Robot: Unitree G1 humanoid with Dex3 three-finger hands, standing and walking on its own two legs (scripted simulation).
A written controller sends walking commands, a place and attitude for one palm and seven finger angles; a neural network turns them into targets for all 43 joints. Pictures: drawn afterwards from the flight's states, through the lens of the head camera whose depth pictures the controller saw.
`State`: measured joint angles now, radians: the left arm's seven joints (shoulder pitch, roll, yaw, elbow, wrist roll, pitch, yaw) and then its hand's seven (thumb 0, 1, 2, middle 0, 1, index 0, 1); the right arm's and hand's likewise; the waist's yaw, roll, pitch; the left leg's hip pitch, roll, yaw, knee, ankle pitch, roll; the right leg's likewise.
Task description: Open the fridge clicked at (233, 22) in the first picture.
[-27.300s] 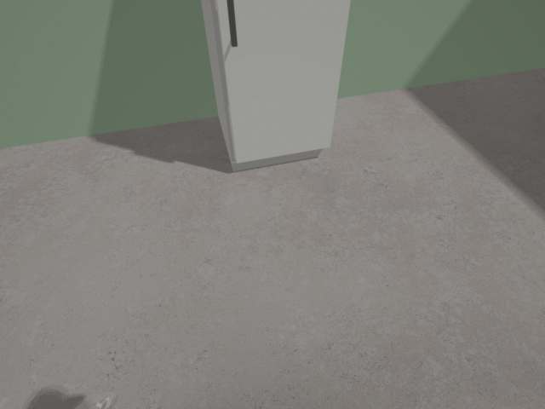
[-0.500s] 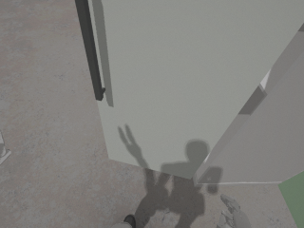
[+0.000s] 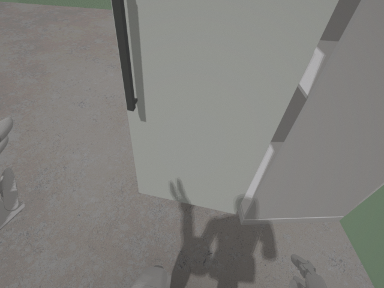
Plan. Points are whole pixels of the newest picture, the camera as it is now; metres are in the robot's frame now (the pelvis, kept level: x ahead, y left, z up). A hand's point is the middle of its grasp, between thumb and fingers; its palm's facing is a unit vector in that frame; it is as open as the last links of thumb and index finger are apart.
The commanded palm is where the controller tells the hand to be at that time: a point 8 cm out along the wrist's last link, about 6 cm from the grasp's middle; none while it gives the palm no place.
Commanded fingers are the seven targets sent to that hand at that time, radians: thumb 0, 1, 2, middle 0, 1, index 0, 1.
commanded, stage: stop stepping back and stand still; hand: left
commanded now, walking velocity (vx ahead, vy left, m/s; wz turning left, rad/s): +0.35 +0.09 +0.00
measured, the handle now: (127, 50) +0.67 +0.27 +0.16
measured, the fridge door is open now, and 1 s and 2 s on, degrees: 75 75 75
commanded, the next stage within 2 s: let the arm hang, fingers relaxed in 0.48 s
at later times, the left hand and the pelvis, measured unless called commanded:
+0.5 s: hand out of the picture +0.15 +0.30 +0.18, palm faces +0.52 -0.71 -0.48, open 7.4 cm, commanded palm +0.09 +0.32 +0.19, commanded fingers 0.00 0.90 0.90 -0.20 -0.30 -0.20 -0.30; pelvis -0.03 +0.01 +0.00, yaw +3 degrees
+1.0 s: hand out of the picture +0.04 +0.19 -0.16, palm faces +0.13 -0.98 -0.18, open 7.0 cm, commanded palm none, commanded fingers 0.00 0.90 0.90 -0.20 -0.30 -0.20 -0.30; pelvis -0.02 +0.01 +0.00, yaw +8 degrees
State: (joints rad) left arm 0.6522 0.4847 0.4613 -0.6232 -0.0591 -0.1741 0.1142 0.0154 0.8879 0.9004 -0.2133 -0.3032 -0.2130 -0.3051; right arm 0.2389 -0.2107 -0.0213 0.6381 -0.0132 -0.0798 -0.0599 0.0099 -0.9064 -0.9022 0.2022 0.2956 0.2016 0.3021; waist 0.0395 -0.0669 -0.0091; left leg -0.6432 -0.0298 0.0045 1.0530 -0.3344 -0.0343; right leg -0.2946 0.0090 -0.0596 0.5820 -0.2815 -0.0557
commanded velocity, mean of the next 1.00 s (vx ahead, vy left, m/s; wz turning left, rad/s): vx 0.08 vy -0.02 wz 0.00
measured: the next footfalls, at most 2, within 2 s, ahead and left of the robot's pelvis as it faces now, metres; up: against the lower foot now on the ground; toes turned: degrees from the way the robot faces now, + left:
left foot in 0.16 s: +0.02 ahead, +0.13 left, +0.00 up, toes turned +7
right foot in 0.40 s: +0.06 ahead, -0.10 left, +0.00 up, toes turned +6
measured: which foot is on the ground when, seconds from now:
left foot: up 0.00-0.14, down 0.16-1.00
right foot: down 0.00-0.16, up 0.18-0.38, down 0.40-1.00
